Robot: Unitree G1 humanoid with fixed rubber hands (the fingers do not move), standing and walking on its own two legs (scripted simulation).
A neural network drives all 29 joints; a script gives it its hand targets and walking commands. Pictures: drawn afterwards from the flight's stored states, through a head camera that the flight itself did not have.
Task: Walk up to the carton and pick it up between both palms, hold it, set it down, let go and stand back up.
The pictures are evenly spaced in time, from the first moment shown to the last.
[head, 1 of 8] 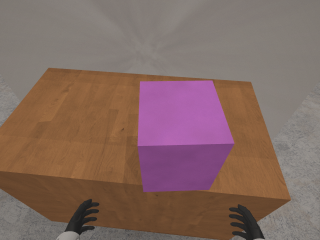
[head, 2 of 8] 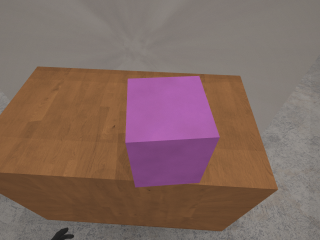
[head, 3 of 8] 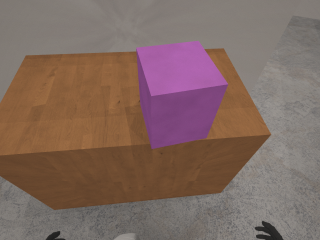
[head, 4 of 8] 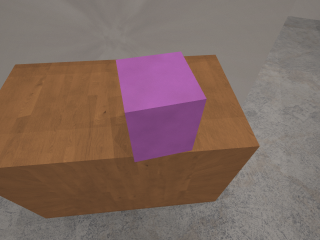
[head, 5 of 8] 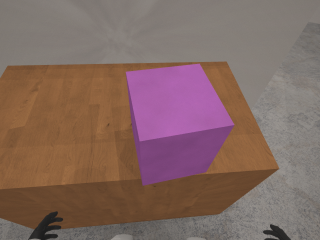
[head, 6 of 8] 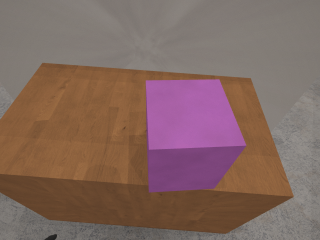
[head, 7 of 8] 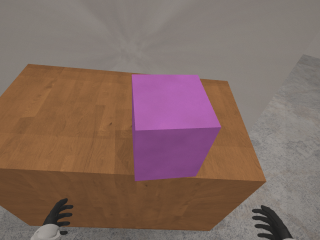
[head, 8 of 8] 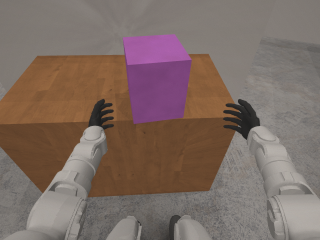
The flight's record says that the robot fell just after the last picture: yes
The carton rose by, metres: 0.00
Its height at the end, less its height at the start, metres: +0.00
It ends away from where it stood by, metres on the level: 0.00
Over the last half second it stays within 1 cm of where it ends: yes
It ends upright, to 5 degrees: yes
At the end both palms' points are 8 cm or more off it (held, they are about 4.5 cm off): yes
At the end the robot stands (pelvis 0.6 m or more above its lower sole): yes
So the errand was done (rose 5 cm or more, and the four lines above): no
